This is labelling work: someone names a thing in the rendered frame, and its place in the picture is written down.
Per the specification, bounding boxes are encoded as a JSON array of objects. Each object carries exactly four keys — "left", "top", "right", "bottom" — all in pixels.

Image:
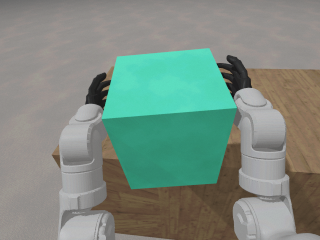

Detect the robot right hand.
[{"left": 217, "top": 55, "right": 252, "bottom": 99}]

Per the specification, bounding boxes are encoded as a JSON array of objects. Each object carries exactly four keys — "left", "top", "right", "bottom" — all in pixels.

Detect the left robot forearm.
[{"left": 57, "top": 104, "right": 107, "bottom": 240}]

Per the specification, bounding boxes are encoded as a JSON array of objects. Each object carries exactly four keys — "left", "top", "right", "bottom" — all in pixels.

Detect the robot left upper arm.
[{"left": 59, "top": 210, "right": 116, "bottom": 240}]

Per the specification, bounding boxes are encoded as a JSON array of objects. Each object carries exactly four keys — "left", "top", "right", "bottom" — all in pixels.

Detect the robot left hand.
[{"left": 85, "top": 72, "right": 111, "bottom": 110}]

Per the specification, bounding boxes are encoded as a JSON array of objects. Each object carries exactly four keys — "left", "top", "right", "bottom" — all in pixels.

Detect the carton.
[{"left": 101, "top": 48, "right": 237, "bottom": 190}]

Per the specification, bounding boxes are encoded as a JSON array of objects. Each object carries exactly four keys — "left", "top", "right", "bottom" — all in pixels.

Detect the robot right upper arm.
[{"left": 232, "top": 197, "right": 320, "bottom": 240}]

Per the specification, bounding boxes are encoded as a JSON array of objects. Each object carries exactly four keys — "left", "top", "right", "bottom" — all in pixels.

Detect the pedestal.
[{"left": 52, "top": 66, "right": 320, "bottom": 240}]

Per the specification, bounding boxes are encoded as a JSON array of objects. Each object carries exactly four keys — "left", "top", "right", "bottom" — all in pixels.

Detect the right robot forearm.
[{"left": 233, "top": 88, "right": 296, "bottom": 231}]

